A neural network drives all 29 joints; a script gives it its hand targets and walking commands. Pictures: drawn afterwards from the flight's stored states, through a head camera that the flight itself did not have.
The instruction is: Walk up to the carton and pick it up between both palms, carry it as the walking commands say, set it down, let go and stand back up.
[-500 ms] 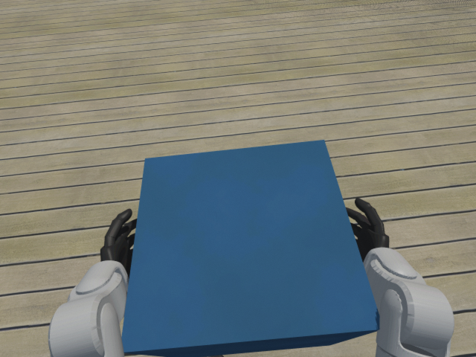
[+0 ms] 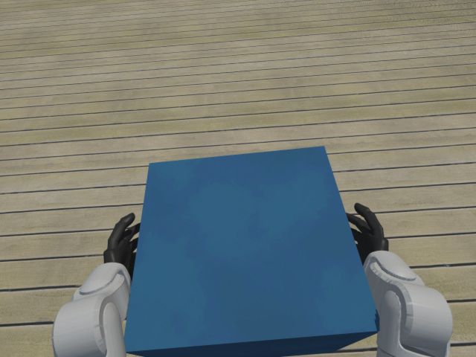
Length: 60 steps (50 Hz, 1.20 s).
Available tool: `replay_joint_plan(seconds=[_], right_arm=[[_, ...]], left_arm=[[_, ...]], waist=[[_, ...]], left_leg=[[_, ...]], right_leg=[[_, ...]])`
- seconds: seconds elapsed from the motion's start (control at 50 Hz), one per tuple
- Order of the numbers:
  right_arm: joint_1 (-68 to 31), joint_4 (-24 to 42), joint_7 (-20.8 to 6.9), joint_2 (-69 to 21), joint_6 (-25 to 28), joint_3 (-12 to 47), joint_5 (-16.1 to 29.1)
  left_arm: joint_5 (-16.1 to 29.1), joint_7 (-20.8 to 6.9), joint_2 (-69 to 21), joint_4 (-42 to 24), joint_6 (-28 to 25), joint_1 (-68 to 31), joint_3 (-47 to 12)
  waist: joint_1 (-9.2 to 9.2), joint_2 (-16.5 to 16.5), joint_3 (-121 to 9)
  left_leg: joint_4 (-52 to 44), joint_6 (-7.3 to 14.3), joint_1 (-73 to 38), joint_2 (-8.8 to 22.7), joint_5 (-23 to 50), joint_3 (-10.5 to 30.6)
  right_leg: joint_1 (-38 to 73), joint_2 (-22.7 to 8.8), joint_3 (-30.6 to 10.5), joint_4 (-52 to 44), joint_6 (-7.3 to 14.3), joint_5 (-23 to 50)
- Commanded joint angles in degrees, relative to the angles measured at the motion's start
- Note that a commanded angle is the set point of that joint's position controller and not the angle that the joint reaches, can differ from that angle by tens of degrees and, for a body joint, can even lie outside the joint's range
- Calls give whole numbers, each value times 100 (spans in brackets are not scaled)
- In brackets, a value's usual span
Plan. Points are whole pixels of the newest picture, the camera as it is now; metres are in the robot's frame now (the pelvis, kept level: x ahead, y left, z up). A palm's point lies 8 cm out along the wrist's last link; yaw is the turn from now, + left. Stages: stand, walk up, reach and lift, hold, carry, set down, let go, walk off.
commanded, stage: carry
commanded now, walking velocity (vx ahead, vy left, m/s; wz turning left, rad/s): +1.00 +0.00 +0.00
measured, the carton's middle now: (247, 265) +0.26 +0.00 +0.02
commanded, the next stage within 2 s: none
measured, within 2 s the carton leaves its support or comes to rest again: neither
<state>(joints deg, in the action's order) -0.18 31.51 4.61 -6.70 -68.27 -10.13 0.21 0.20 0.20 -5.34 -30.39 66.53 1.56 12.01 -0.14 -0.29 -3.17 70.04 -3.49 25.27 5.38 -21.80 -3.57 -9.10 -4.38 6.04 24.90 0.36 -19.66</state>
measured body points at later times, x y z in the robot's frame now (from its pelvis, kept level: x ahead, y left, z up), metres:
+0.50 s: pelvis +0.47 -0.04 -0.02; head +0.48 -0.06 +0.42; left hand +0.73 +0.13 +0.06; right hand +0.72 -0.23 +0.05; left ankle +0.34 +0.11 -0.74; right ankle +0.58 -0.15 -0.75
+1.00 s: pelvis +0.72 -0.01 -0.01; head +0.73 -0.02 +0.44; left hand +0.98 +0.15 +0.08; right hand +0.95 -0.21 +0.08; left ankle +0.70 +0.08 -0.74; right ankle +0.64 -0.13 -0.72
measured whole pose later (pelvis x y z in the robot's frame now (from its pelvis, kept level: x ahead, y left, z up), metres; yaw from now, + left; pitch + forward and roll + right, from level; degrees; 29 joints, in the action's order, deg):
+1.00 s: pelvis +0.72 -0.01 -0.01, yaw -4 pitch +4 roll +1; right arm -0.1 36.0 4.9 -7.3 -68.8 -9.9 0.2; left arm 0.4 -0.6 -4.8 -34.1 67.5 0.8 12.0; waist -0.3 0.3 -2.5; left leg 27.0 1.6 14.7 1.9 -15.9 -11.7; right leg -18.6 -4.2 4.1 43.5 -1.1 -29.4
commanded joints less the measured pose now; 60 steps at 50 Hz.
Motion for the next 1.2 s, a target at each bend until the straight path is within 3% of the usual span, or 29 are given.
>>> replay_joint_plan(seconds=[0.0, 0.04, 0.08, 0.14, 0.16, 0.18, 0.2, 0.22, 0.28, 0.36, 0.42, 0.46, 0.5, 0.54, 0.58, 0.72, 0.76, 0.82, 0.84, 0.86, 0.88, 0.96, 1.0, 1.02, 1.04, 1.06, 1.08, 1.12, 1.18], right_arm=[[-1952, 659, -814, -4398, 147, 4706, 1373], [-2077, 617, -703, -4162, 81, 4667, 1284], [-2199, 863, -675, -4392, 82, 4804, 1343], [-2103, 1141, -647, -4443, 55, 4805, 1453], [-2066, 1002, -642, -4340, 16, 4788, 1492], [-2380, 1135, -663, -4183, -57, 4856, 1559], [-2103, 1124, -667, -3951, -19, 4710, 1525], [-2280, 997, -715, -4132, -47, 4790, 1611], [-1948, 785, -845, -4613, 126, 4783, 1548], [-1742, 739, -877, -4330, 129, 4703, 1484], [-1762, 924, -857, -4274, 161, 4565, 1477], [-1689, 912, -800, -4090, 49, 4631, 1427], [-1952, 1015, -749, -4062, -39, 4852, 1445], [-2093, 1241, -777, -4543, 53, 5057, 1573], [-2327, 1258, -795, -4746, 143, 5099, 1663], [-1929, 1318, -766, -4523, 138, 4993, 1554], [-2052, 1413, -756, -4307, 42, 5065, 1607], [-2013, 1219, -760, -4383, -53, 4944, 1622], [-2004, 1351, -792, -4263, -59, 4891, 1619], [-1830, 1185, -796, -4200, -65, 4811, 1577], [-1731, 1068, -761, -4227, -78, 4687, 1549], [-1779, 819, -810, -4321, -168, 4603, 1442], [-1765, 808, -791, -4233, -145, 4624, 1430], [-1757, 897, -780, -4220, -143, 4664, 1411], [-1754, 931, -791, -4253, -84, 4631, 1429], [-1851, 1033, -796, -4309, -73, 4760, 1519], [-2110, 1267, -766, -4316, -41, 4894, 1541], [-2014, 1067, -777, -4252, -102, 4888, 1526], [-1871, 731, -773, -4167, -155, 4721, 1493]], left_arm=[[1674, -483, -3981, -860, 16, -2311, -4709], [1619, -471, -3672, -659, 83, -2175, -4483], [1756, -506, -3696, -1016, 70, -2530, -4621], [1856, -474, -3668, -1367, 92, -2573, -4665], [1656, -394, -3413, -1350, 122, -2580, -4568], [1627, -407, -3499, -1405, 205, -2610, -4522], [1724, -455, -3637, -1371, 232, -2339, -4649], [1605, -438, -3633, -976, 256, -2456, -4588], [1662, -527, -4208, -927, -11, -2470, -4756], [1444, -511, -4171, -790, -39, -2070, -4672], [1660, -429, -4203, -1166, -87, -2634, -4926], [1575, -409, -4021, -1025, 15, -2155, -4699], [1568, -401, -3726, -967, 68, -2147, -4628], [1793, -506, -4136, -1341, -34, -2309, -4735], [1761, -526, -4331, -1310, -104, -2409, -4708], [1800, -563, -4116, -1620, -85, -2348, -4945], [1663, -551, -3994, -1428, 34, -1993, -4837], [1622, -480, -3947, -1447, 102, -2450, -4877], [1664, -485, -3958, -1457, 146, -2299, -4953], [1679, -489, -3969, -1431, 204, -2313, -4980], [1707, -480, -3893, -1482, 250, -2475, -5021], [1710, -462, -3980, -1328, 259, -2689, -4934], [1613, -426, -3983, -1101, 271, -2464, -4920], [1624, -452, -4021, -1167, 248, -2428, -4871], [1709, -453, -3993, -1405, 207, -2588, -4942], [1691, -471, -4012, -1294, 190, -2381, -4872], [1701, -487, -4128, -1233, 146, -2366, -4950], [1758, -510, -3966, -1378, 168, -2492, -4942], [1615, -470, -3852, -1091, 254, -2445, -4870]], waist=[[185, 665, -670], [245, 1046, -247], [227, 1137, -35], [-162, 1317, -1370], [-422, 955, -2076], [-388, -475, -2518], [-268, -1847, -2688], [-294, -1526, -2579], [-218, -407, -2122], [-47, -957, -874], [13, -1447, -1248], [276, -119, -1503], [216, 2149, -2105], [168, 1159, -1977], [207, 935, -1752], [186, 985, -1476], [213, 1270, -1375], [33, 794, -1841], [-35, -133, -2248], [-25, -1344, -2351], [-91, -1876, -2046], [-61, -861, -1298], [-22, -1151, -1654], [103, -643, -1760], [105, -463, -2027], [140, 586, -2160], [171, 1761, -2006], [162, 1304, -1480], [153, 1177, -1122]], left_leg=[[-1252, 129, 2355, 40, 646, -234], [-2591, 81, 1833, -197, 1188, -740], [-3989, 150, 566, -607, 1639, -1335], [-4589, 356, -2204, -1103, 1769, -1768], [-4395, 612, -3908, -802, 1479, -1272], [-4879, 1107, -4788, 1051, -444, 1497], [-5722, 1873, -5511, 2074, 131, 3936], [-5225, 1997, -5284, 1956, 1826, 3156], [-5234, 1577, -4304, 1716, 3356, 2010], [-5424, 1001, -2896, 1302, 3935, 22], [-4478, 608, -2775, 465, 4653, -1219], [-2903, 340, -2085, -64, 3302, -1266], [-743, -46, 15, -836, -415, -845], [-1091, 242, 652, -543, -606, 100], [-1827, 214, 1041, -488, -482, 117], [-3761, 165, 114, -536, 356, -262], [-4376, 207, 24, -613, 905, -550], [-5707, 305, -1774, -360, 2757, -801], [-5110, 680, -3307, 430, 5548, -137], [-4215, 1220, -4593, 1574, 9600, 882], [-4165, 1463, -4465, 1591, 10143, 767], [-4615, 1346, -3092, 1164, 7006, 221], [-4123, 1158, -3039, 742, 6117, -235], [-3740, 933, -2761, 673, 5970, -417], [-3446, 611, -1830, 303, 4149, -513], [-2812, 310, -639, -89, 1716, -720], [-2488, 209, 426, -278, -569, -511], [-2483, 261, 1026, -279, -1009, -193], [-3322, 263, 481, -116, -543, -264]], right_leg=[[2738, -1123, -1349, -1292, 566, 4045], [2329, -756, -729, -1626, 518, 3977], [1615, -553, -18, -1710, 466, 5656], [1297, -560, 331, 796, 388, 7664], [283, -514, 400, 2682, 263, 7289], [-1396, -93, 167, 4979, 94, 3743], [-3160, 883, -370, 6195, 160, -255], [-3450, 253, -1153, 6760, 210, -59], [-3640, -207, -1116, 5651, 37, 136], [-2670, -435, -612, 1864, -29, 68], [-1181, 505, 538, 215, -154, 2051], [238, 350, 198, -511, -143, 3193], [2493, -1771, -2678, -41, 854, 7829], [2764, -1793, -2332, 29, 821, 8317], [3097, -1552, -1953, 3, 613, 8059], [2324, -1327, -1006, -274, 567, 7069], [2441, -1221, -773, 8, 434, 7131], [1675, -871, -135, 1144, 55, 5686], [211, -680, -81, 1677, -76, 3568], [-1432, -131, 66, 2713, -163, -619], [-1864, 175, -174, 2935, -112, -1670], [-1437, 55, 3, 1624, -72, -884], [-938, 145, 299, 453, -168, 375], [-329, -172, 131, -312, -147, 1526], [809, -691, -373, -277, 7, 3634], [1820, -1601, -1349, 132, 381, 7249], [2507, -2142, -1756, 296, 747, 8815], [2503, -2148, -1916, 267, 910, 8282], [1796, -1867, -1320, 293, 518, 6228]])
